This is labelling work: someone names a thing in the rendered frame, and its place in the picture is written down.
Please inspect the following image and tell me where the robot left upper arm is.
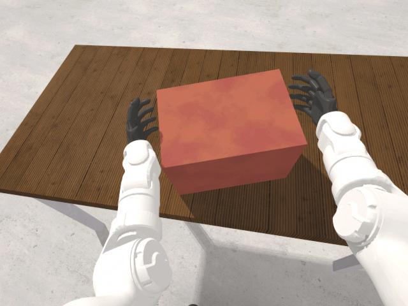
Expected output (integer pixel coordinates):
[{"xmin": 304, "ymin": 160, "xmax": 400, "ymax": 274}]
[{"xmin": 63, "ymin": 237, "xmax": 173, "ymax": 306}]

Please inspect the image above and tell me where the robot right upper arm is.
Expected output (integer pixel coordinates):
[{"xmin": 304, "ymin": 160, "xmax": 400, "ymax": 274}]
[{"xmin": 333, "ymin": 186, "xmax": 408, "ymax": 306}]

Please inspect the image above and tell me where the robot right forearm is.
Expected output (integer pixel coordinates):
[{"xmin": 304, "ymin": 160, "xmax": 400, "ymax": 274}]
[{"xmin": 316, "ymin": 112, "xmax": 408, "ymax": 206}]

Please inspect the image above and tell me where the carton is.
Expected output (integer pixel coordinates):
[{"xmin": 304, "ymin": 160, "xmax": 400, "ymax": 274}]
[{"xmin": 156, "ymin": 69, "xmax": 307, "ymax": 195}]

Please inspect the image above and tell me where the left robot hand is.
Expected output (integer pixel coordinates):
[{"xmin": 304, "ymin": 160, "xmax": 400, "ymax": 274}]
[{"xmin": 126, "ymin": 97, "xmax": 159, "ymax": 144}]

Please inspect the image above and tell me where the right robot hand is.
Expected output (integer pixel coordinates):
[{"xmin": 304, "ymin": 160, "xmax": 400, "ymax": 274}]
[{"xmin": 288, "ymin": 69, "xmax": 338, "ymax": 126}]

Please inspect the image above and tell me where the robot left forearm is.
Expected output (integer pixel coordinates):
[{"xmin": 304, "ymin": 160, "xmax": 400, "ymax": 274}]
[{"xmin": 93, "ymin": 140, "xmax": 162, "ymax": 287}]

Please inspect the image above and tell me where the table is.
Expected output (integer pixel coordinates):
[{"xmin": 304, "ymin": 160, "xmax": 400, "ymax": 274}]
[{"xmin": 0, "ymin": 45, "xmax": 408, "ymax": 273}]

